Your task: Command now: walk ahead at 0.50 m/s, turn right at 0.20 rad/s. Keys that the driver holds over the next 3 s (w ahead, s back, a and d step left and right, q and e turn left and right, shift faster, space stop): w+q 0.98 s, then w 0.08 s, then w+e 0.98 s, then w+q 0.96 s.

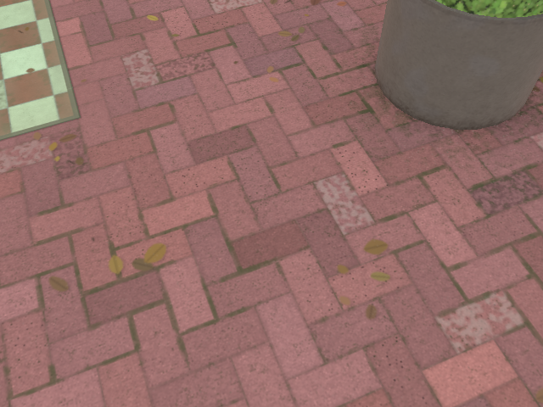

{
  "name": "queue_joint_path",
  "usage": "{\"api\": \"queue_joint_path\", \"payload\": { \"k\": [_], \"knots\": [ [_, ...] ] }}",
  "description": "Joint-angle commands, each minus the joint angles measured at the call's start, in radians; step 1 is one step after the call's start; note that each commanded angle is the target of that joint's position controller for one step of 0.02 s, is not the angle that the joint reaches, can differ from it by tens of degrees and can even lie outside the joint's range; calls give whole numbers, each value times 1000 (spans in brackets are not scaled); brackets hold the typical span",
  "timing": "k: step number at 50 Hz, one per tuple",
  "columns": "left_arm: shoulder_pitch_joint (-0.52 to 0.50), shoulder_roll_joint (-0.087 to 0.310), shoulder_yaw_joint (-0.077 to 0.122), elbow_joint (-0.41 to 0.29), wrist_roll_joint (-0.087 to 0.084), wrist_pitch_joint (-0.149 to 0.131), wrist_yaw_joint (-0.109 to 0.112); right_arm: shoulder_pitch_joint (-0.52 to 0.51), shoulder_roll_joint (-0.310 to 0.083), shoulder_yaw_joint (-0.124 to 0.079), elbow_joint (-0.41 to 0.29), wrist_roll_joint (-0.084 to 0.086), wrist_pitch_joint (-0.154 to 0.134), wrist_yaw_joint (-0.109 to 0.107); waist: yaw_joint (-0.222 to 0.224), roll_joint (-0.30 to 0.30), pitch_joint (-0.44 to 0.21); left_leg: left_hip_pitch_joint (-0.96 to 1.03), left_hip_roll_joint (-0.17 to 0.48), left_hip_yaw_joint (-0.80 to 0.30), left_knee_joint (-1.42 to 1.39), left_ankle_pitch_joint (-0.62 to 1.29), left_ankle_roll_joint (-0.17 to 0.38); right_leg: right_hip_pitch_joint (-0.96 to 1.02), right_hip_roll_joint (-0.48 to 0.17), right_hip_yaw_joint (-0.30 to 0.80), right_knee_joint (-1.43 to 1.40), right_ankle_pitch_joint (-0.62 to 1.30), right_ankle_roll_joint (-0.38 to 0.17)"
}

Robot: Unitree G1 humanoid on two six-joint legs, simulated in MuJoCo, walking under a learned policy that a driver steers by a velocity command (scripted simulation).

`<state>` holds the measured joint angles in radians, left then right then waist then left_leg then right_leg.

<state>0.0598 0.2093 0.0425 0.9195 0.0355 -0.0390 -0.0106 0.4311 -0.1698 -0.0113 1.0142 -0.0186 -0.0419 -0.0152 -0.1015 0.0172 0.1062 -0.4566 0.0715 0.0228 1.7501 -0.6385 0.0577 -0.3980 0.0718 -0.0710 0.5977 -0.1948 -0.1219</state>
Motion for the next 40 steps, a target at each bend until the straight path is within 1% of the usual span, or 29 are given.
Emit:
{"api": "queue_joint_path", "payload": {
  "k": [1,2,3,4,5,6,7,9,12,13,14,15,16,17,18,19,20,21,22,23,24,26,27,29,31,34,37,38,40],
  "knots": [
    [224,129,25,2,-19,-11,35,-18,-120,-29,-94,-25,-1,6,83,44,-161,-357,77,-45,-345,278,-26,343,-435,418,-265,347,-207],
    [172,137,28,5,-19,-27,30,-19,-60,-21,-90,-39,17,14,39,44,-92,-222,79,-60,-499,319,-49,158,-373,337,-298,359,-180],
    [167,143,30,8,-11,-41,28,-1,-34,-14,-71,-46,22,23,36,12,-104,-130,63,-41,-548,359,-59,86,-332,304,-322,382,-180],
    [165,135,28,15,-12,-56,25,13,-34,-17,-74,-31,18,27,18,-42,-100,-104,68,-50,-641,415,-55,77,-317,242,-322,470,-170],
    [163,112,25,23,-21,-64,18,-7,-40,-19,-81,-17,7,31,17,-77,-99,-58,71,-51,-753,503,-44,61,-292,181,-323,500,-144],
    [175,98,22,31,-25,-68,12,-40,-44,-20,-85,-7,-5,32,27,-89,-98,-5,59,-38,-854,580,-28,55,-265,129,-327,501,-121],
    [190,96,22,37,-29,-71,6,-92,-47,-21,-94,-2,-11,34,41,-99,-92,40,41,-26,-917,629,-15,63,-252,100,-342,468,-103],
    [233,109,24,51,-32,-66,6,-175,-53,-26,-115,-1,-6,40,74,-93,-70,29,16,-7,-978,626,5,138,-274,98,-369,379,-87],
    [298,126,28,77,-17,-56,15,-275,-76,-42,-161,-10,2,51,98,-53,-7,-26,-10,16,-1050,522,48,264,-324,92,-361,308,-72],
    [301,134,28,81,-10,-51,17,-279,-75,-45,-165,-12,2,54,94,-53,-1,-16,-29,32,-1075,466,67,302,-329,77,-326,358,-64],
    [303,144,29,80,-6,-48,21,-251,-78,-50,-158,-14,-1,52,78,-54,-21,40,-61,60,-1106,415,83,330,-323,47,-257,471,-51],
    [296,147,29,77,-6,-44,20,-155,-82,-59,-125,-17,-8,50,29,-39,-62,159,-105,86,-1169,414,99,334,-292,-3,-110,586,-31],
    [303,140,24,69,0,-41,20,4,-119,-78,-73,-21,-17,44,-27,-5,-135,338,-106,26,-1212,393,132,263,-250,-59,120,587,-3],
    [339,82,9,16,-20,-45,14,126,-253,-111,-63,-30,-26,31,-35,196,-246,594,162,-416,-1303,356,257,-23,-139,-124,516,247,56],
    [306,105,17,-7,-15,-53,4,117,-263,-112,-56,10,-8,37,-21,263,-319,718,280,-817,-1500,289,331,-275,14,10,707,-326,72],
    [216,133,20,-29,-5,-53,1,28,-255,-105,-78,10,1,33,3,139,-191,640,258,-686,-1485,230,301,-380,-69,88,742,-282,58],
    [164,130,20,-46,-13,-62,-3,-38,-211,-94,-94,5,5,29,23,60,-111,517,227,-576,-1488,296,267,-373,-112,96,682,-187,57],
    [163,111,18,-41,-15,-63,-2,-78,-184,-85,-100,1,5,26,63,20,-58,404,178,-482,-1503,404,222,-316,-145,100,583,-136,62],
    [180,105,17,-37,-2,-52,0,-102,-157,-77,-104,7,1,21,95,39,-48,330,135,-412,-1515,505,194,-246,-158,98,521,-113,77],
    [200,92,13,-26,7,-33,2,-113,-152,-75,-109,7,-8,20,110,52,-64,295,107,-367,-1520,596,186,-193,-156,92,500,-93,90],
    [200,86,12,-29,10,-19,2,-97,-159,-77,-110,12,-18,20,114,49,-83,295,89,-339,-1519,673,193,-180,-145,82,488,-77,102],
    [156,88,14,-51,4,-5,2,-69,-186,-83,-104,23,-26,16,117,38,-90,301,70,-307,-1531,742,198,-201,-140,74,426,-29,129],
    [117,89,14,-64,3,-1,2,-52,-195,-86,-102,24,-25,15,108,35,-81,308,64,-304,-1537,750,197,-225,-141,70,389,-2,141],
    [23,94,15,-101,0,0,1,-9,-193,-86,-98,27,-21,12,80,41,-65,340,59,-317,-1548,723,190,-278,-144,73,317,66,160],
    [-48,92,13,-128,-3,-1,-2,26,-189,-86,-96,24,-17,10,56,47,-56,372,52,-326,-1541,730,179,-306,-139,78,250,130,167],
    [-135,88,6,-166,-6,-9,-14,63,-189,-85,-101,13,-17,13,27,52,-49,405,44,-340,-1513,771,174,-299,-116,76,151,177,161],
    [-209,94,-1,-209,-11,-17,-16,83,-201,-87,-109,3,-16,9,7,67,-37,440,53,-374,-1472,826,172,-274,-90,76,57,155,150],
    [-210,101,-2,-219,-14,-21,-15,76,-209,-90,-115,0,-16,6,11,71,-37,446,58,-389,-1457,842,163,-243,-85,83,21,145,143],
    [-128,127,3,-209,-19,-33,-14,25,-225,-95,-137,-2,-18,-1,58,84,-50,408,61,-410,-1418,885,126,-87,-69,92,-58,107,118]
  ]
}}
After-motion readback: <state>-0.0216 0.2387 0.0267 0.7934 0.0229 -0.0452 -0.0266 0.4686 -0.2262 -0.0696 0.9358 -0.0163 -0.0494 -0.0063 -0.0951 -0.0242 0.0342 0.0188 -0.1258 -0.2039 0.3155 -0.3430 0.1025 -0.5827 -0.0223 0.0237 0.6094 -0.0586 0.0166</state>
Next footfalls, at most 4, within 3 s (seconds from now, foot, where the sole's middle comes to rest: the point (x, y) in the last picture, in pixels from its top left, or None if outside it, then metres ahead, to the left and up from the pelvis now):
0.32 left None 0.32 0.15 -0.76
0.86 right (236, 305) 0.66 0.07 -0.76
1.36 left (119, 287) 0.75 0.37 -0.76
1.88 right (166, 186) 1.07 0.26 -0.76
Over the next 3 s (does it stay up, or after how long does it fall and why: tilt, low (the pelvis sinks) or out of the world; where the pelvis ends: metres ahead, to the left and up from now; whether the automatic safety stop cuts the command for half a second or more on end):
stays up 1.53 0.39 0.00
